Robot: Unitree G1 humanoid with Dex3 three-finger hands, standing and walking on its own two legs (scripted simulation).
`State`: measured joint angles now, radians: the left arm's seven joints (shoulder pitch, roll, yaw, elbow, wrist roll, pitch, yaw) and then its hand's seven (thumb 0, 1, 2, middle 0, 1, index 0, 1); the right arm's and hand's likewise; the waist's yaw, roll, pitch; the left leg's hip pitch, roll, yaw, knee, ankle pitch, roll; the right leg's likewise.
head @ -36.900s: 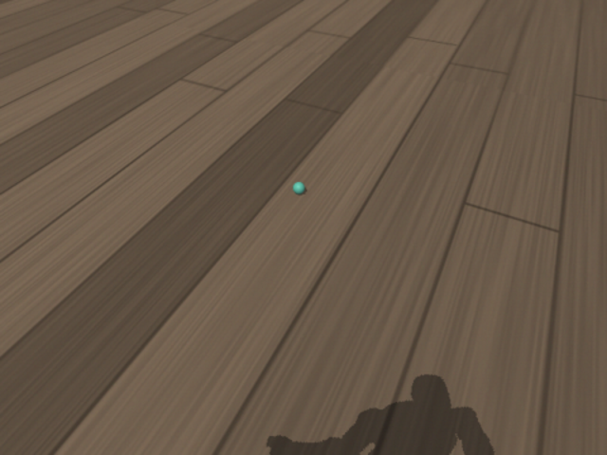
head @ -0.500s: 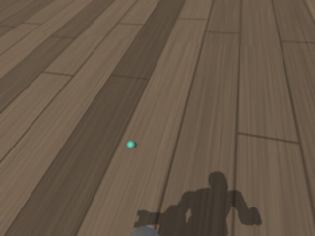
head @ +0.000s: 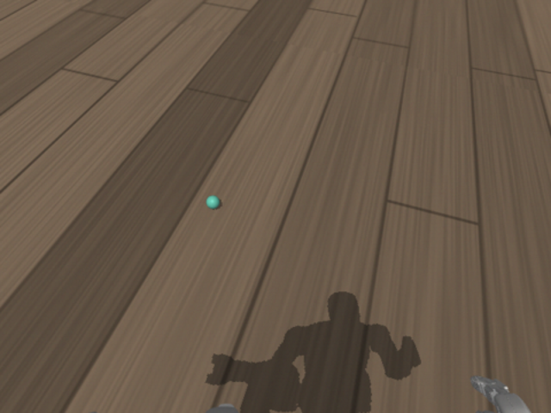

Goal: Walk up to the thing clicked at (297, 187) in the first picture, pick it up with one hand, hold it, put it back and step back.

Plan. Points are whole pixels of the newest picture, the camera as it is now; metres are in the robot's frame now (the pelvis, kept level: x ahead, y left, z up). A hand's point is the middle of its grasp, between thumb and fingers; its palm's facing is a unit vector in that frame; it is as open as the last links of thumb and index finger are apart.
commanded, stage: step back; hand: left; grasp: from above
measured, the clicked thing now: (212, 202) +1.01 +0.30 -0.73
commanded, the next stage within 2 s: stand in 1.06 s
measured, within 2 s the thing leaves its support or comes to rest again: neither
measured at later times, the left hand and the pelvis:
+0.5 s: hand out of the picture +0.02 +0.28 -0.13, palm faces +0.03 -0.92 -0.39, open 7.4 cm; pelvis -0.04 -0.01 +0.01, yaw +2 degrees
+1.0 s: hand out of the picture +0.08 +0.26 -0.15, palm faces +0.11 -0.93 -0.34, open 7.4 cm; pelvis +0.00 -0.01 +0.00, yaw +4 degrees
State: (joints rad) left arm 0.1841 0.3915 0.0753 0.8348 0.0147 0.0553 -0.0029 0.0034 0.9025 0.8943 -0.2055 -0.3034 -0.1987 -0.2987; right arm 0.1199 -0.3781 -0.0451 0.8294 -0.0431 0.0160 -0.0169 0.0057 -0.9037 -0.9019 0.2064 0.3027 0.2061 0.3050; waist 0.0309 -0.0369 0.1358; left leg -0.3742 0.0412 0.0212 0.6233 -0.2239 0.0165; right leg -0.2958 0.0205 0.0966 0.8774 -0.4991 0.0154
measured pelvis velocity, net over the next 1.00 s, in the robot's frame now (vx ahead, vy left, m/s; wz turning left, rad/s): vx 0.00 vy -0.01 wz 0.08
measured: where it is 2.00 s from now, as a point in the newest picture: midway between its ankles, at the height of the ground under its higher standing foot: outside the picture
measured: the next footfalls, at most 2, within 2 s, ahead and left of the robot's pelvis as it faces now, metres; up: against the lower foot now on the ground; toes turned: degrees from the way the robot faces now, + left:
right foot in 0.04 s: -0.02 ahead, -0.15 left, +0.00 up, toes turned +1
left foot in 0.32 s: -0.01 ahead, +0.12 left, +0.00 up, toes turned +0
